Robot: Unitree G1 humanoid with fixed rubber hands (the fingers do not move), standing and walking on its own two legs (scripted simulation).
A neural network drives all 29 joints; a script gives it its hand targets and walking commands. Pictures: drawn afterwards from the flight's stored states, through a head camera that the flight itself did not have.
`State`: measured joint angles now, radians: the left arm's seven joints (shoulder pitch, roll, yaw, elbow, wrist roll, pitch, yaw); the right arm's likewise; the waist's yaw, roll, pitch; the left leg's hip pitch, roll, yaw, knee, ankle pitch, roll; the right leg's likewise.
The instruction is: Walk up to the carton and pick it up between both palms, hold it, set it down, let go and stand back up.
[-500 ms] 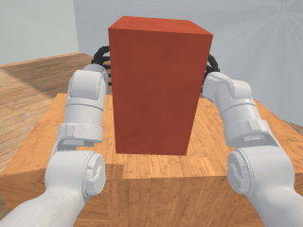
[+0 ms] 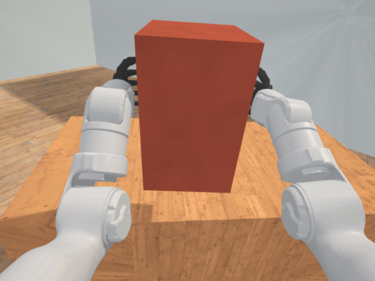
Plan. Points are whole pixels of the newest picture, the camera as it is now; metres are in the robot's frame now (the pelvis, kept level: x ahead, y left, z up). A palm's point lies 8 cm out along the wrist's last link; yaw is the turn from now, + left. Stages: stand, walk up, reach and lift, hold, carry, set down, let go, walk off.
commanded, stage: hold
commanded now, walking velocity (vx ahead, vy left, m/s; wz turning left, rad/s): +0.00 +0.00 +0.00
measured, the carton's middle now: (190, 104) +0.40 +0.01 +0.28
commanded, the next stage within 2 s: set down in 0.82 s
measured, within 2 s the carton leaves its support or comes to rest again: neither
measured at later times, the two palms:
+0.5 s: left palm (121, 91) +0.37 +0.14 +0.32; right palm (259, 101) +0.37 -0.13 +0.31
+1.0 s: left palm (120, 86) +0.37 +0.14 +0.32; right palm (259, 96) +0.38 -0.13 +0.32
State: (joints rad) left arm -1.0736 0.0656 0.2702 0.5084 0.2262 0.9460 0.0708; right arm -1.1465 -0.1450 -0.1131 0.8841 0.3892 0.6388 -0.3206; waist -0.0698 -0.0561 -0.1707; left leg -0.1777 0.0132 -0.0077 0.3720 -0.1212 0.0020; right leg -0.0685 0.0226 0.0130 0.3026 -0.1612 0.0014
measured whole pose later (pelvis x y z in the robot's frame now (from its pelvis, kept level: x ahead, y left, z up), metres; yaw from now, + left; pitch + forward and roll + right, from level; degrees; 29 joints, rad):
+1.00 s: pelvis +0.00 +0.00 +0.00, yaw +0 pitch -4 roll -1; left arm -1.10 0.05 0.33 0.51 0.28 0.89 0.05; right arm -1.16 -0.15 -0.11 0.88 0.37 0.61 -0.31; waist -0.07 -0.06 -0.17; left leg -0.18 0.01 -0.01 0.37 -0.13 0.00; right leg -0.07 0.02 0.01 0.30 -0.17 0.00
